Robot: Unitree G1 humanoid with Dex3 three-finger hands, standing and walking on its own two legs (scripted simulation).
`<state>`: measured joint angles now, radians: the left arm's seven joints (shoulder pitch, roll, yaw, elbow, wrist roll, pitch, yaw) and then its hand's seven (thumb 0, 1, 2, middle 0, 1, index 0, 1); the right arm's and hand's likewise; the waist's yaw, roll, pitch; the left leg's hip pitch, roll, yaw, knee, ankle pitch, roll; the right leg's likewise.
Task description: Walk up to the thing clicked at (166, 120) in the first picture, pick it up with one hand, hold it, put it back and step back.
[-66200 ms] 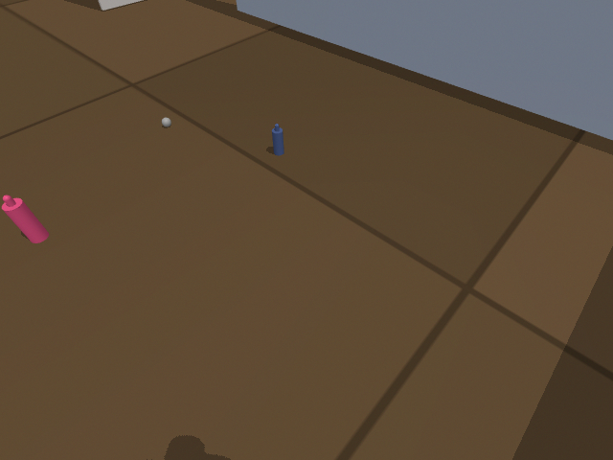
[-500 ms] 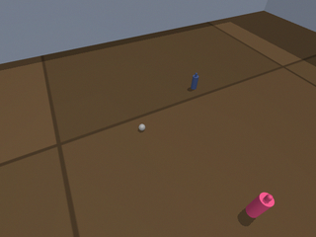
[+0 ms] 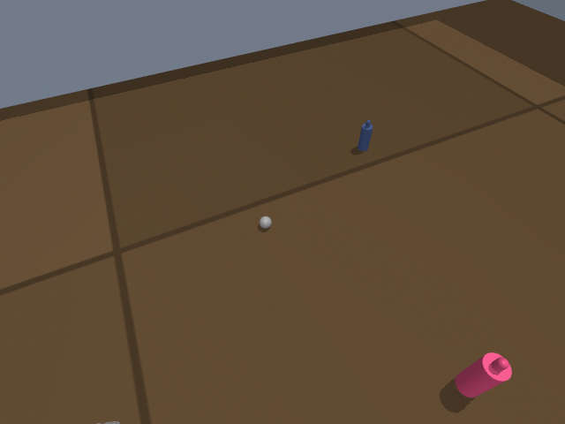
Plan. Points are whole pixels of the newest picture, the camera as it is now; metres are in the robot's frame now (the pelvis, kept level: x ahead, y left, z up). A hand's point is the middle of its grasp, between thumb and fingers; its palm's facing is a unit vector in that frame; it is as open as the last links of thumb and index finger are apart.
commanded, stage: step back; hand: left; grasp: from above
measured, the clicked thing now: (265, 222) +1.02 +0.18 -0.73
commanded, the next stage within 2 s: stand in 0.26 s
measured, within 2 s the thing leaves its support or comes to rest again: neither
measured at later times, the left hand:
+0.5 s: hand out of the picture +0.11 +0.25 -0.13, palm faces -0.05 -0.94 -0.34, open 7.4 cm
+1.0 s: hand out of the picture +0.08 +0.25 -0.14, palm faces -0.10 -0.94 -0.34, open 7.4 cm
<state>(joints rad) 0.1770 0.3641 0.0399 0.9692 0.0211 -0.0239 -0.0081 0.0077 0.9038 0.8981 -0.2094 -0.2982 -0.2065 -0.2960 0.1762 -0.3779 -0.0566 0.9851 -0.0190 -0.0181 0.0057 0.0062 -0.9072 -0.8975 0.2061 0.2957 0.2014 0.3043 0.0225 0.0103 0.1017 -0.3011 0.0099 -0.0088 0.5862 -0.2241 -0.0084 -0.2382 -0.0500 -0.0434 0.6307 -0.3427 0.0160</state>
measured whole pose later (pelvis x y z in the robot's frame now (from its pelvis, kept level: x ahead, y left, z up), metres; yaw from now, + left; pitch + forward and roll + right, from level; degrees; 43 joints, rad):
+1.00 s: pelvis +0.01 +0.00 +0.02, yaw -2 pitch -2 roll +0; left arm 0.12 0.36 -0.01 1.14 0.01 -0.02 -0.02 0.01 0.91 0.90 -0.21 -0.30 -0.20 -0.30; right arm 0.13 -0.35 -0.02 1.16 -0.01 -0.01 0.02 0.01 -0.91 -0.90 0.21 0.30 0.20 0.30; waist -0.01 0.00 0.06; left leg -0.17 0.03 0.03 0.33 -0.12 -0.01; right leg -0.11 -0.03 0.00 0.34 -0.19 0.02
